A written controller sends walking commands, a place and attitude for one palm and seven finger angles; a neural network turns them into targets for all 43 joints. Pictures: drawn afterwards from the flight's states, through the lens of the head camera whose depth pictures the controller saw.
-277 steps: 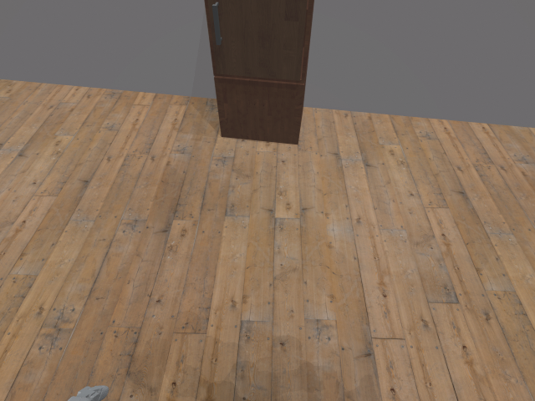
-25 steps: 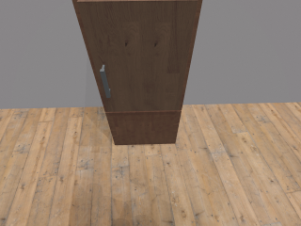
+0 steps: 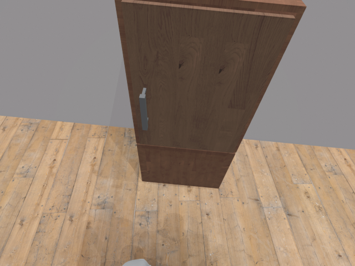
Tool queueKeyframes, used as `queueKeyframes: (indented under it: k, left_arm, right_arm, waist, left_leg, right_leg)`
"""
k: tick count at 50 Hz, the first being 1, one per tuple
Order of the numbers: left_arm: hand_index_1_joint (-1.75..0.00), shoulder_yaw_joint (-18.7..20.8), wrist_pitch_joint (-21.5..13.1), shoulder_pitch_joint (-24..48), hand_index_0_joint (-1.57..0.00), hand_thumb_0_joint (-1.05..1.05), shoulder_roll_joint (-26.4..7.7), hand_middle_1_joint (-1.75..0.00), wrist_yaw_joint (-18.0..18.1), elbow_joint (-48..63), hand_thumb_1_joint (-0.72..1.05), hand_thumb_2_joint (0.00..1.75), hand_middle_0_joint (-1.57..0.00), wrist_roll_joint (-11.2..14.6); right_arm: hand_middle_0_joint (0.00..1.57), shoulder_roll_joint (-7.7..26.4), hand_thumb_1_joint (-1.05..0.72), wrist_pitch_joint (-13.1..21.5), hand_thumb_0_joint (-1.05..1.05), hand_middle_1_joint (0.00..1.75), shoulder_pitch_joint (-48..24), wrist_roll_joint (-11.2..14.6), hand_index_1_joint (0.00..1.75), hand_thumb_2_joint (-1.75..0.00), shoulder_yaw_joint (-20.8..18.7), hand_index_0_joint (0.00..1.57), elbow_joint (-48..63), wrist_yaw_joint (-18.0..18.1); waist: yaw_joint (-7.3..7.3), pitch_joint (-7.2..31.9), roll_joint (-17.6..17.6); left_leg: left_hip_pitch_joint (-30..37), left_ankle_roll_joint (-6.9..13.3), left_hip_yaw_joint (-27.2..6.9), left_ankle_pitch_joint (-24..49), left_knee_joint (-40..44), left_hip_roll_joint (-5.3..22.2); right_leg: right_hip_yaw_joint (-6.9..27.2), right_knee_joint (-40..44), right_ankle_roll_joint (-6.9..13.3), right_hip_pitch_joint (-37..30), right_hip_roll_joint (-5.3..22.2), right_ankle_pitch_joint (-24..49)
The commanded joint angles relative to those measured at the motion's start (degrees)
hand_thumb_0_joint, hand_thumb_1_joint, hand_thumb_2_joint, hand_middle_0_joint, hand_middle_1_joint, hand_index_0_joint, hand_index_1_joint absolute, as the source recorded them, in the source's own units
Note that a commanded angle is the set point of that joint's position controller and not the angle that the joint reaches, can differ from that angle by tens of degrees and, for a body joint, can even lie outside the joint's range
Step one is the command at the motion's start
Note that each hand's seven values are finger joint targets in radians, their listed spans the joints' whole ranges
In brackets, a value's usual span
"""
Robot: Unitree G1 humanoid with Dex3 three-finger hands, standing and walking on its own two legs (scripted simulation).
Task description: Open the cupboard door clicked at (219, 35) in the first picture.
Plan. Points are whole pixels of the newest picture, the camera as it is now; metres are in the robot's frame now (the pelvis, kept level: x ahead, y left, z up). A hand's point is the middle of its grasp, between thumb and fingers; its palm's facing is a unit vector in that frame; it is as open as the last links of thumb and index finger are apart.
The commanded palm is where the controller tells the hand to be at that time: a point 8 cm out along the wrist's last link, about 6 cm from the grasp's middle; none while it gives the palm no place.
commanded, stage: come to a stop and stand still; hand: left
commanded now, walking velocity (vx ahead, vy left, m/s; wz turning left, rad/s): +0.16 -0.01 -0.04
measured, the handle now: (144, 109) +0.61 +0.17 -0.08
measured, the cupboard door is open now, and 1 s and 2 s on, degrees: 0 0 0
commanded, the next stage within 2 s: look again from close up in 1.90 s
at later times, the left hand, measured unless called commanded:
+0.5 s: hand (116, 262) +0.15 +0.16 -0.15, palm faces +0.01 -0.97 -0.23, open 7.3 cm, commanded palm none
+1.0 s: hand out of the picture +0.05 +0.18 -0.15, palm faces +0.00 -0.97 -0.23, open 7.4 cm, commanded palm none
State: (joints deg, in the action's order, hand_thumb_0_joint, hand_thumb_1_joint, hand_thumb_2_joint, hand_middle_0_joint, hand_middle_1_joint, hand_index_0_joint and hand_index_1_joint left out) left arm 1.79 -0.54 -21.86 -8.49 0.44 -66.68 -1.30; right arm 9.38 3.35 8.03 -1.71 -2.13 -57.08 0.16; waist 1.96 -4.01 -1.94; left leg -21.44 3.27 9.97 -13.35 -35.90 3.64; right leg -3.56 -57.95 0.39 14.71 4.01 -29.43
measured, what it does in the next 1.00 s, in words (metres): steps on the spot: right foot, then left foot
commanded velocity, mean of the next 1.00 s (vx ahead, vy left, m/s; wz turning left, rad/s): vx -0.07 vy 0.01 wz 0.00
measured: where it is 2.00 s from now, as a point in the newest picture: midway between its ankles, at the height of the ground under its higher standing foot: outside the picture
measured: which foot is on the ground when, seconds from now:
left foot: down 0.00-0.32, up 0.34-0.56, down 0.58-1.00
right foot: up 0.00-0.26, down 0.28-0.62, up 0.64-0.82, down 0.84-1.00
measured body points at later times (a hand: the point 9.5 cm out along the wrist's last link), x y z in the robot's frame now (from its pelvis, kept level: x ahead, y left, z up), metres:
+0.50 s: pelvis +0.07 -0.01 +0.01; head +0.11 -0.03 +0.46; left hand +0.15 +0.21 -0.14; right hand +0.08 -0.24 -0.16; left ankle +0.03 +0.10 -0.70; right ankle +0.10 -0.12 -0.72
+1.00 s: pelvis +0.04 +0.00 +0.02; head +0.06 -0.01 +0.47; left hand +0.05 +0.23 -0.13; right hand +0.08 -0.23 -0.14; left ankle +0.04 +0.11 -0.72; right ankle +0.02 -0.12 -0.72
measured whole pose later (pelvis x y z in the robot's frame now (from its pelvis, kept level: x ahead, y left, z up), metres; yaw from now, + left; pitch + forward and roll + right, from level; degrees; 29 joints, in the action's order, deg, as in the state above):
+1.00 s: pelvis +0.04 +0.00 +0.02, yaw +1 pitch -1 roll +1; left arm -0.4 0.3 -14.9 -9.6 1.5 -62.7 -1.2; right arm 10.4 0.2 12.1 -1.0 -1.2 -60.8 1.2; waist -0.7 -2.5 0.9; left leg -10.5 0.8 5.7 -13.2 -24.3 0.5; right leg -2.3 -26.5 -0.2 10.0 1.9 -15.9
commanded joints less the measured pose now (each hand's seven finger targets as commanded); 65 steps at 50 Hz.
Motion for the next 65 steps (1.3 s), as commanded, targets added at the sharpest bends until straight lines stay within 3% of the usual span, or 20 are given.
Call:
queueKeyframes:
  k: [1, 9, 12, 16, 23, 27, 29, 31, 32, 35, 39, 43, 45, 47, 48, 49, 51, 54, 56, 65]
  left_arm:
    - [-0.30, 0.9, -1.4, 1.7, -0.20, 0.00, -2.1, -0.30, -0.5, 5.3, 0.90, 0.90, -0.20, -0.4]
    - [-0.30, -0.1, 0.7, 1.9, -0.20, 0.00, -0.6, -0.30, 1.0, 5.9, 0.90, 0.90, -0.20, 0.2]
    - [-0.30, 0.4, 0.8, 0.5, -0.20, 0.00, -4.0, -0.30, 1.3, 5.8, 0.90, 0.90, -0.20, 0.0]
    - [-0.30, 1.2, 0.0, 6.6, -0.20, 0.00, -10.7, -0.30, 1.7, 8.2, 0.90, 0.90, -0.20, 0.2]
    - [-0.30, 3.0, 0.8, 9.0, -0.20, 0.00, -11.2, -0.30, 2.7, 9.6, 0.90, 0.90, -0.20, -0.3]
    - [-0.30, 3.2, 1.4, 11.3, -0.20, 0.00, -11.0, -0.30, 2.4, 10.2, 0.90, 0.90, -0.20, 0.1]
    - [-0.30, 2.7, 1.9, 11.9, -0.20, 0.00, -8.2, -0.30, 2.0, 11.2, 0.90, 0.90, -0.20, 0.6]
    - [-0.30, 2.0, 2.8, 14.0, -0.20, 0.00, -5.5, -0.30, 1.7, 12.0, 0.90, 0.90, -0.20, 0.3]
    - [-0.30, 2.0, 3.2, 14.4, -0.20, 0.00, -5.9, -0.30, 1.6, 11.6, 0.90, 0.90, -0.20, 0.2]
    - [-0.30, 1.4, 2.8, 10.8, -0.20, 0.00, -4.5, -0.30, 1.2, 9.5, 0.90, 0.90, -0.20, 0.2]
    - [-0.30, 0.4, 1.5, 9.4, -0.20, 0.00, -4.2, -0.30, 1.3, 8.2, 0.90, 0.90, -0.20, 0.5]
    - [-0.30, 0.0, 0.1, 7.1, -0.20, 0.00, -7.9, -0.30, 1.9, 5.9, 0.90, 0.90, -0.20, 0.5]
    - [-0.30, -0.3, -0.2, 7.1, -0.20, 0.00, -7.0, -0.30, 1.9, 5.2, 0.90, 0.90, -0.20, 0.6]
    - [-0.30, -0.7, 0.0, 6.8, -0.20, 0.00, -6.4, -0.30, 1.8, 5.0, 0.90, 0.90, -0.20, 0.7]
    - [-0.30, -0.6, -1.6, 6.7, -0.20, 0.00, -17.6, -0.30, 1.8, 9.7, 0.90, 0.90, -0.20, -0.5]
    - [-0.30, 1.5, -1.8, 5.7, -0.20, 0.00, -14.5, -0.30, 2.0, 11.2, 0.90, 0.90, -0.20, -0.2]
    - [-0.30, 1.2, -1.9, 5.3, -0.20, 0.00, -13.2, -0.30, 1.8, 12.2, 0.90, 0.90, -0.20, 0.1]
    - [-0.30, 0.9, -1.3, 5.6, -0.20, 0.00, -12.9, -0.30, 1.8, 13.5, 0.90, 0.90, -0.20, 0.2]
    - [-0.30, 1.0, -1.3, 7.2, -0.20, 0.00, -14.5, -0.30, 1.7, 14.2, 0.90, 0.90, -0.20, 0.2]
    - [-0.30, 0.7, -1.1, 10.6, -0.20, 0.00, -18.0, -0.30, 0.8, 14.2, 0.90, 0.90, -0.20, 0.3]
  right_arm:
    - [0.20, 6.1, -0.90, 0.4, 0.00, 0.30, 9.4, 0.4, 0.30, -0.90, -0.8, 0.20, -1.0, 1.2]
    - [0.20, 6.1, -0.90, -0.8, 0.00, 0.30, 6.3, 0.4, 0.30, -0.90, -0.5, 0.20, -1.5, 1.8]
    - [0.20, 5.8, -0.90, -2.0, 0.00, 0.30, 5.3, 1.0, 0.30, -0.90, -0.9, 0.20, -2.5, 1.8]
    - [0.20, 2.4, -0.90, -4.2, 0.00, 0.30, 10.0, 1.4, 0.30, -0.90, -0.8, 0.20, -3.6, 1.2]
    - [0.20, 2.6, -0.90, -5.1, 0.00, 0.30, 9.2, 1.5, 0.30, -0.90, -1.4, 0.20, -2.3, 1.7]
    - [0.20, 2.4, -0.90, -4.8, 0.00, 0.30, 11.5, 1.3, 0.30, -0.90, -1.4, 0.20, -2.4, 1.6]
    - [0.20, 5.0, -0.90, -3.9, 0.00, 0.30, 13.3, 0.9, 0.30, -0.90, -1.6, 0.20, -2.7, 1.5]
    - [0.20, 7.9, -0.90, -3.7, 0.00, 0.30, 7.7, 0.5, 0.30, -0.90, -1.8, 0.20, -0.5, 1.6]
    - [0.20, 7.4, -0.90, -3.5, 0.00, 0.30, 6.3, 0.4, 0.30, -0.90, -1.5, 0.20, 0.0, 2.0]
    - [0.20, 7.3, -0.90, -3.1, 0.00, 0.30, 4.2, 0.3, 0.30, -0.90, -1.1, 0.20, -0.2, 2.4]
    - [0.20, 7.7, -0.90, -2.7, 0.00, 0.30, 7.5, 0.8, 0.30, -0.90, -1.5, 0.20, -2.5, 2.2]
    - [0.20, 4.6, -0.90, -2.4, 0.00, 0.30, 8.0, 1.9, 0.30, -0.90, -0.7, 0.20, -3.1, 1.6]
    - [0.20, 5.2, -0.90, -2.8, 0.00, 0.30, 7.6, 1.4, 0.30, -0.90, -0.3, 0.20, -4.0, 1.7]
    - [0.20, 5.2, -0.90, -2.7, 0.00, 0.30, 7.7, 1.5, 0.30, -0.90, 0.0, 0.20, -4.8, 1.6]
    - [0.20, 14.4, -0.90, -1.6, 0.00, 0.30, 4.9, 0.7, 0.30, -0.90, -0.3, 0.20, 1.9, 1.0]
    - [0.20, 15.7, -0.90, -0.3, 0.00, 0.30, 4.5, 0.3, 0.30, -0.90, -2.1, 0.20, 4.0, 1.3]
    - [0.20, 12.5, -0.90, -0.3, 0.00, 0.30, 4.8, 0.5, 0.30, -0.90, -1.9, 0.20, 4.6, 1.8]
    - [0.20, 10.4, -0.90, -1.5, 0.00, 0.30, 5.6, 0.4, 0.30, -0.90, -1.5, 0.20, 5.1, 1.4]
    - [0.20, 11.6, -0.90, -1.9, 0.00, 0.30, 4.6, 0.4, 0.30, -0.90, -1.6, 0.20, 5.2, 1.3]
    - [0.20, 15.8, -0.90, -1.7, 0.00, 0.30, 2.4, 0.4, 0.30, -0.90, -1.2, 0.20, 4.7, 0.4]
  waist:
    - [-2.84, 1.4, 7.7]
    - [-0.83, 4.0, 5.7]
    - [0.54, 3.4, 5.3]
    - [-2.83, 4.4, -11.2]
    - [-0.81, 8.6, -5.5]
    - [-2.23, 9.1, -7.8]
    - [-2.71, 8.9, 2.2]
    - [-2.29, 3.3, 16.0]
    - [-2.18, 0.9, 14.1]
    - [-0.67, 2.4, 10.1]
    - [-1.88, 6.6, 8.1]
    - [-2.93, 5.5, 2.4]
    - [-3.00, 5.1, -4.0]
    - [-2.88, 3.0, -2.3]
    - [-2.84, -3.8, -3.8]
    - [-1.87, 5.6, 0.4]
    - [-2.23, 11.2, 0.1]
    - [-2.79, 6.2, -2.9]
    - [-3.06, 2.1, -0.1]
    - [-2.41, 0.5, 1.6]
  left_leg:
    - [7.9, 5.1, -17.2, 3.1, 24.4, 15.1]
    - [7.3, 5.6, -9.6, 23.2, 18.8, 13.0]
    - [5.6, 1.6, -8.0, 14.8, 13.4, 9.6]
    - [7.0, -4.4, -3.8, -6.4, 3.8, -0.1]
    - [0.0, -5.5, -8.0, -15.9, -7.2, -1.4]
    - [8.0, -5.5, -6.6, -4.9, 6.1, -1.7]
    - [15.3, -2.9, -12.2, 7.4, 14.7, 4.4]
    - [5.5, 3.6, -21.8, 12.0, 22.6, 13.6]
    - [3.0, 5.2, -21.8, 9.9, 24.2, 13.6]
    - [9.7, 6.1, -16.9, 18.9, 20.0, 11.3]
    - [19.1, 4.4, -14.2, 31.2, 14.9, 9.1]
    - [13.2, -2.4, -10.5, 14.6, 13.4, 3.0]
    - [15.9, -2.9, -9.6, 12.4, 13.8, 3.1]
    - [15.6, -2.6, -9.8, 9.4, 15.8, 3.2]
    - [10.7, -2.0, -13.0, 11.6, 15.3, 1.6]
    - [11.6, -0.9, -12.6, 13.7, 10.5, 2.5]
    - [12.9, -0.1, -12.1, 14.1, 7.5, 2.1]
    - [8.9, -0.4, -10.3, 6.0, 6.9, 0.5]
    - [8.0, -0.7, -10.6, 3.9, 8.2, 0.7]
    - [6.5, -0.9, -12.5, -3.1, 14.2, 1.9]
  right_leg:
    - [2.2, -7.7, -0.1, 13.7, 3.1, 6.8]
    - [0.5, 19.0, -2.1, 1.3, 0.7, 12.5]
    - [1.2, 31.5, -1.8, -4.5, 0.9, 22.9]
    - [13.8, 37.3, 6.9, -0.8, 13.3, 40.9]
    - [11.8, 33.3, 11.9, -12.2, 15.4, 61.0]
    - [10.0, 31.9, 7.9, -6.9, 12.3, 47.9]
    - [4.8, 27.4, 2.5, 1.6, 5.5, 29.1]
    - [-0.2, 18.7, -1.6, 2.7, -1.3, 6.3]
    - [2.4, 12.4, -1.3, 3.4, -1.2, 2.5]
    - [3.7, 10.5, -1.0, 6.1, -1.0, 3.3]
    - [1.4, 28.2, -1.8, 1.2, -1.0, 10.1]
    - [7.7, 36.0, 1.3, -6.8, 6.1, 35.6]
    - [7.4, 36.0, 1.4, -3.9, 4.6, 33.7]
    - [7.1, 37.9, 0.7, -2.3, 3.6, 26.7]
    - [4.3, 35.6, 1.2, -1.1, 0.9, 25.1]
    - [6.6, 31.6, 1.9, -2.9, 2.8, 25.0]
    - [7.9, 32.0, 3.1, -4.3, 3.8, 29.5]
    - [9.0, 34.3, 3.7, -2.4, 4.8, 25.9]
    - [9.3, 35.8, 3.9, 0.8, 4.5, 20.5]
    - [8.2, 39.2, 2.5, 1.3, 3.1, 8.2]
